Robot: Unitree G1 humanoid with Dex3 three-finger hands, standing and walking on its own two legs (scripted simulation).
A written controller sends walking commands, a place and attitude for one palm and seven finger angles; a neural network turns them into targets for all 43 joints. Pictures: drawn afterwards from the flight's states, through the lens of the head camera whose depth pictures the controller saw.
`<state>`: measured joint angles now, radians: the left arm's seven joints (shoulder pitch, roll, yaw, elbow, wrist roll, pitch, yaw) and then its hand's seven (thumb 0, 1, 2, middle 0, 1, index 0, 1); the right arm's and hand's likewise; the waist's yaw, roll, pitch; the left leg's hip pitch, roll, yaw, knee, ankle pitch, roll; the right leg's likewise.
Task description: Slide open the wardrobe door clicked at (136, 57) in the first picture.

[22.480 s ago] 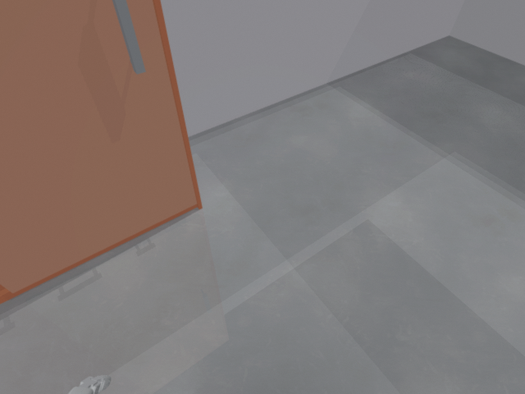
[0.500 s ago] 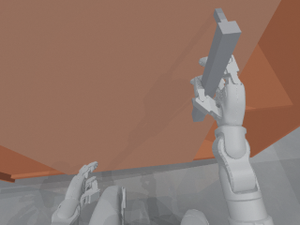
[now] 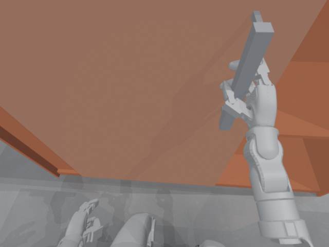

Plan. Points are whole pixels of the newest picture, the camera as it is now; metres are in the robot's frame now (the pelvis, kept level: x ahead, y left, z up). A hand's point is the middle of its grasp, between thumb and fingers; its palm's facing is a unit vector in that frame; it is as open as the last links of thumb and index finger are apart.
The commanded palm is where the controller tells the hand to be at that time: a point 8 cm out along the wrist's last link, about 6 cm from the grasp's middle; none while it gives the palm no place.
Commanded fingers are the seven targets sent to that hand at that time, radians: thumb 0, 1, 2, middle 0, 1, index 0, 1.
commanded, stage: step sideways, sliding the door along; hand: right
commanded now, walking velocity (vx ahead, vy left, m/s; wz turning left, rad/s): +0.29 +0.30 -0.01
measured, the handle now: (237, 82) +0.43 -0.13 +0.15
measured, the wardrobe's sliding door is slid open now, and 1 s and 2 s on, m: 0.60 0.68 0.68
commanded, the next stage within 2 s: stop walking and hold the door there in 0.54 s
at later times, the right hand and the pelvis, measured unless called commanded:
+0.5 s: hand (183, 96) +0.39 -0.01 +0.15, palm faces +0.25 +0.97 -0.05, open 6.5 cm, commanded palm +0.36 +0.01 +0.14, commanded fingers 0.00 -0.90 -0.90 0.45 1.40 0.45 1.40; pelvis -0.02 +0.17 -0.01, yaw -2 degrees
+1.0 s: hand (189, 96) +0.39 -0.03 +0.14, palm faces +0.62 +0.68 -0.40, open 7.2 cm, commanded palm +0.35 -0.04 +0.11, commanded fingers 0.00 -0.90 -0.90 0.45 1.40 0.45 1.40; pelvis +0.04 +0.34 -0.06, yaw +1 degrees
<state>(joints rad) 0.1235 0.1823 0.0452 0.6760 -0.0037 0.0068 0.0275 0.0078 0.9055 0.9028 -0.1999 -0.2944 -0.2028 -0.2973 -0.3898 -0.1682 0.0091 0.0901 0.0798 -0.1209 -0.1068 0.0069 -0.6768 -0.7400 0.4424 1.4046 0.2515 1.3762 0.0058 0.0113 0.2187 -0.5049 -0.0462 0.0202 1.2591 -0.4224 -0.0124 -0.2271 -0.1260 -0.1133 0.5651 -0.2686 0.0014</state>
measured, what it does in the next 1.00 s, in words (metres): steps to the left: left foot, then right foot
